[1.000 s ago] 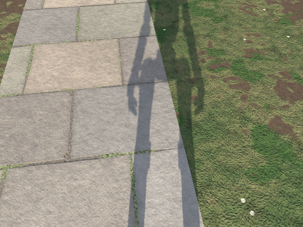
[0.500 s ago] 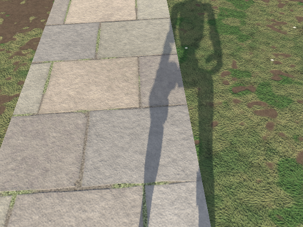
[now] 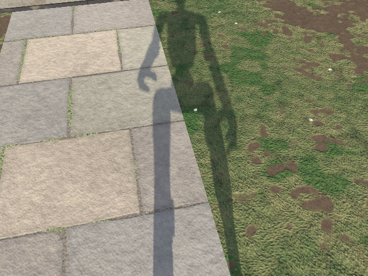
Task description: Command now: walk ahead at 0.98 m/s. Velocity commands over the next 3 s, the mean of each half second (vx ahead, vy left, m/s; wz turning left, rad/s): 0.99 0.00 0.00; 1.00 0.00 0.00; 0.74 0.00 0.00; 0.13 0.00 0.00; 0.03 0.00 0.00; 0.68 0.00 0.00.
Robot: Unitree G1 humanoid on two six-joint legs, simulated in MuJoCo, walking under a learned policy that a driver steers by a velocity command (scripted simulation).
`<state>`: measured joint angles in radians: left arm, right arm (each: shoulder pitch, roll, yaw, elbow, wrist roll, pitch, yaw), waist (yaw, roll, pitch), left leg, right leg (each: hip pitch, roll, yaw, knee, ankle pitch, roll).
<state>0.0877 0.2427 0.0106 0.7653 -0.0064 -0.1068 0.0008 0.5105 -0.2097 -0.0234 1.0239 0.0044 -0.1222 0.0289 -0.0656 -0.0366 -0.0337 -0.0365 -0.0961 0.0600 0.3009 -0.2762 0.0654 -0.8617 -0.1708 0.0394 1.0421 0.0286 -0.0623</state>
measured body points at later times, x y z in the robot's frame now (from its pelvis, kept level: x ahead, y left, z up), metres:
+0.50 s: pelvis +0.46 -0.05 +0.00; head +0.46 -0.05 +0.45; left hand +0.40 +0.19 -0.14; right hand +0.66 -0.29 -0.08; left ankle +0.62 +0.13 -0.65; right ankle +0.40 -0.13 -0.74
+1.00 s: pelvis +0.93 +0.01 +0.00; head +0.92 +0.02 +0.45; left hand +1.12 +0.25 -0.08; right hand +0.87 -0.24 -0.14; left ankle +0.88 +0.09 -0.74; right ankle +1.08 -0.17 -0.65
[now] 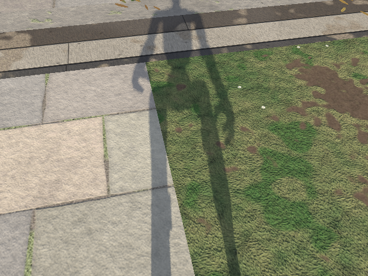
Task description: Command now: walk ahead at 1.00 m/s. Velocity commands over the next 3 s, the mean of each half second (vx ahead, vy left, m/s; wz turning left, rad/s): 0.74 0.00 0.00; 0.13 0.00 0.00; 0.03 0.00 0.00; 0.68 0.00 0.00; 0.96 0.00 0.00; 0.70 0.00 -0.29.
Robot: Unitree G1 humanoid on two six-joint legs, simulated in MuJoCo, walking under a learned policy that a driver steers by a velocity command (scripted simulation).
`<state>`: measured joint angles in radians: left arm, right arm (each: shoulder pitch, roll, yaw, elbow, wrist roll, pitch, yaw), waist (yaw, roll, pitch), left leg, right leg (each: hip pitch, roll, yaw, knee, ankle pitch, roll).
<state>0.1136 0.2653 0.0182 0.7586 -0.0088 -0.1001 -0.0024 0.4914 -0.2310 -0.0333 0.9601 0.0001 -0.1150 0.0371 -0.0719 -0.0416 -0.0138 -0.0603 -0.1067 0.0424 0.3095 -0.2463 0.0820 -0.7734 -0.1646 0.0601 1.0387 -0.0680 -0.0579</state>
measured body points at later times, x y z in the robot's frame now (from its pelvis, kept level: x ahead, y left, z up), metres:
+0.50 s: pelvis +0.42 -0.05 +0.00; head +0.46 -0.05 +0.45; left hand +0.44 +0.22 -0.13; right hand +0.61 -0.30 -0.10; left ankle +0.53 +0.11 -0.68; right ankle +0.43 -0.13 -0.74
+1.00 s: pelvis +0.56 -0.02 -0.01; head +0.57 -0.03 +0.44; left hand +0.63 +0.24 -0.15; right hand +0.68 -0.27 -0.14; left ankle +0.66 +0.08 -0.74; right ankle +0.56 -0.16 -0.74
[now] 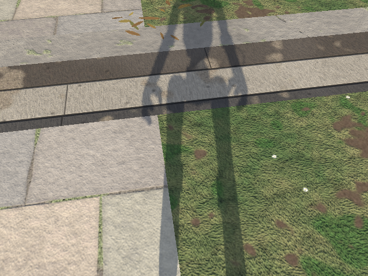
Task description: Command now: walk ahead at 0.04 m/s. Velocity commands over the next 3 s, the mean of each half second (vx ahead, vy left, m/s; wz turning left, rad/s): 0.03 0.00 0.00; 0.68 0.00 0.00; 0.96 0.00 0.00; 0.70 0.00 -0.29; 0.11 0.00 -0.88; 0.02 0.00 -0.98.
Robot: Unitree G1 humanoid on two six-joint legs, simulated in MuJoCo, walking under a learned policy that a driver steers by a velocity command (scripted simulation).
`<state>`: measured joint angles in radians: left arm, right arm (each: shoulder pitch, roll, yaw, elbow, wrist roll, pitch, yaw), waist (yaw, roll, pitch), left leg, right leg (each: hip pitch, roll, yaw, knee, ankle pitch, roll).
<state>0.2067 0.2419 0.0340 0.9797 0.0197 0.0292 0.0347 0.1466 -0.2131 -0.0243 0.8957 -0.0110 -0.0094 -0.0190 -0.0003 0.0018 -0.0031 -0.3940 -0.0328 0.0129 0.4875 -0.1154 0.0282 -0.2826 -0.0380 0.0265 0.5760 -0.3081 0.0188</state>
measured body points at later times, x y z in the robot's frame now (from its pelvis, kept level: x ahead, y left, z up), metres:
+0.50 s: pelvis +0.05 -0.02 +0.00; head +0.05 -0.02 +0.45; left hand +0.05 +0.22 -0.15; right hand +0.13 -0.27 -0.14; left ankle +0.09 +0.10 -0.73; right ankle +0.00 -0.14 -0.73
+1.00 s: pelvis +0.27 +0.08 +0.01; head +0.26 +0.09 +0.46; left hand +0.44 +0.32 -0.10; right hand +0.20 -0.14 -0.14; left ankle +0.18 +0.16 -0.73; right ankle +0.38 -0.09 -0.63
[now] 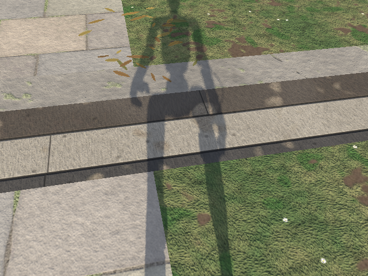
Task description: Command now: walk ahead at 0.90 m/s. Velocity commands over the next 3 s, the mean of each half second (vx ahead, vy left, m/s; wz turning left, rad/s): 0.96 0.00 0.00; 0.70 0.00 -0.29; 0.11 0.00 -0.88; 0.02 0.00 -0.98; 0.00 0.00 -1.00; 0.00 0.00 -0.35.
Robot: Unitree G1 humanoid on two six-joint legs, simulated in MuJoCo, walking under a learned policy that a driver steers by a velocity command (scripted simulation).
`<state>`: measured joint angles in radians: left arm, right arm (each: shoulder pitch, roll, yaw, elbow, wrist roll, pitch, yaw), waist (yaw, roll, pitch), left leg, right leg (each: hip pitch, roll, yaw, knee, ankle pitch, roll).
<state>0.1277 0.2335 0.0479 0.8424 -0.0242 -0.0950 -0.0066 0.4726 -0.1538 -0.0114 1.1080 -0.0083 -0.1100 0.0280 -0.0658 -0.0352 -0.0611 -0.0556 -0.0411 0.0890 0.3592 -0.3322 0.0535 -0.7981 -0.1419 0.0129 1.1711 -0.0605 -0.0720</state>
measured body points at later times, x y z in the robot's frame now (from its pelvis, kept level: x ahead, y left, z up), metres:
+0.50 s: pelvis +0.44 -0.04 +0.00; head +0.44 -0.02 +0.45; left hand +0.40 +0.22 -0.15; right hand +0.61 -0.29 -0.10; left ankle +0.49 +0.13 -0.64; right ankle +0.43 -0.12 -0.74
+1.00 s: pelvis +0.84 +0.04 +0.00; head +0.89 +0.04 +0.45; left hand +1.01 +0.31 -0.12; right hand +0.89 -0.25 -0.12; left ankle +0.90 +0.13 -0.74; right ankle +0.87 -0.11 -0.65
